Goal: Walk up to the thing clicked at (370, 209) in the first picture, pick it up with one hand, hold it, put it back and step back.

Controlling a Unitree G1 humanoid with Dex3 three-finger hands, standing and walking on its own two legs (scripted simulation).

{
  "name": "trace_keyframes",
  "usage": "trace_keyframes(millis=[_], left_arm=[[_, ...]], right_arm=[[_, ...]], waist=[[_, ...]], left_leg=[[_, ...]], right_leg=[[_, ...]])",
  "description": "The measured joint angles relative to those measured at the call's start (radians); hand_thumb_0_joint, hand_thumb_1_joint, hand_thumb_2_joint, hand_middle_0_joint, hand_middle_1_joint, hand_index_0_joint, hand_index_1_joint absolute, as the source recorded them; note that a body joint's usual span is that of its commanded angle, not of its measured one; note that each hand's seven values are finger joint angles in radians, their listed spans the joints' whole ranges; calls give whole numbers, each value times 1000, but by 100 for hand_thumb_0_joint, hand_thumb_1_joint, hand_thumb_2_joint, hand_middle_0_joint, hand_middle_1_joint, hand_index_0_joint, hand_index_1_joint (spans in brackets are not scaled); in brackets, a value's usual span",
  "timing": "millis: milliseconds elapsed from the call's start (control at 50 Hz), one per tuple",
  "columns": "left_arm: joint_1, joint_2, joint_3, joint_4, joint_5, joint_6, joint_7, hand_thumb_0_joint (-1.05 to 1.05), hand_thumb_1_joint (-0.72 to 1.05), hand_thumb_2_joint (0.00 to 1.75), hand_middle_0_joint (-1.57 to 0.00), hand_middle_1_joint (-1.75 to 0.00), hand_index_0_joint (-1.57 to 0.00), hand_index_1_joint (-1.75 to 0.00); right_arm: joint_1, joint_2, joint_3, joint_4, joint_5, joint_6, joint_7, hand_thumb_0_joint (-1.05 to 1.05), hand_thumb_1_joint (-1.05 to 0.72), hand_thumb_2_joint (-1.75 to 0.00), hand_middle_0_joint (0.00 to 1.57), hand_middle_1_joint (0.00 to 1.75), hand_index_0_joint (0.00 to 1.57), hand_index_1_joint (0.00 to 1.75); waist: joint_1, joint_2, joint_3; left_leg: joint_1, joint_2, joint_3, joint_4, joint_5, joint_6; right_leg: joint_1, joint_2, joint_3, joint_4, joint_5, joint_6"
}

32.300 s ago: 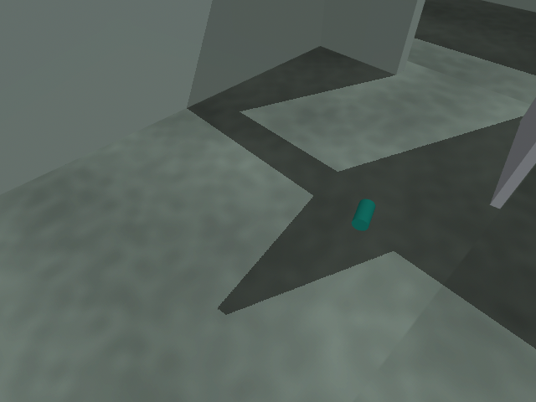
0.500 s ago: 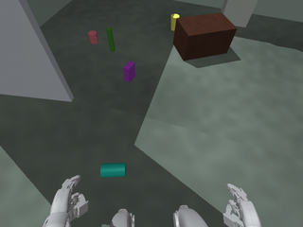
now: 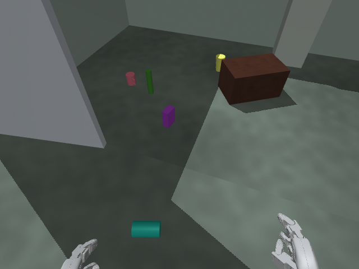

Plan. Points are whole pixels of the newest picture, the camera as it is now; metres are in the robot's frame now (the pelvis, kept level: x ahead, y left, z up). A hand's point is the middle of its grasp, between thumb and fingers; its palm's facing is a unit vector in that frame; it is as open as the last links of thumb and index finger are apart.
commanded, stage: home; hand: left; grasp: from above
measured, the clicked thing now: (146, 229) +0.47 +0.18 -0.68
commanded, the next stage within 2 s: stand in 1.76 s
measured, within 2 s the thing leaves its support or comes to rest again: neither
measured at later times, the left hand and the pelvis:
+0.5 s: hand out of the picture +0.16 +0.18 -0.05, palm faces +0.04 -0.98 -0.20, open 7.4 cm; pelvis +0.00 +0.00 +0.00, yaw -1 degrees
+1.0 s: hand out of the picture +0.15 +0.18 -0.05, palm faces +0.04 -0.98 -0.20, open 7.4 cm; pelvis -0.01 +0.00 +0.00, yaw +0 degrees
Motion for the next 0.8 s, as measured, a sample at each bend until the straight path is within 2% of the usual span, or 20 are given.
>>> trace_keyframes(millis=[440,800], left_arm=[[-12,1,1,8,-1,0,0,1,90,90,-20,-29,-20,-30],[-9,4,-3,9,0,2,-3,1,90,90,-20,-29,-20,-30]], right_arm=[[32,0,-4,34,-2,-3,1,2,-90,-90,20,30,21,30],[18,-1,-5,30,0,-13,-2,2,-90,-90,20,30,21,30]], waist=[[-10,3,8],[-6,3,8]], left_leg=[[13,5,7,-5,4,-1],[11,6,8,1,6,-2]], right_leg=[[8,5,8,-3,6,-1],[4,6,9,5,8,-2]])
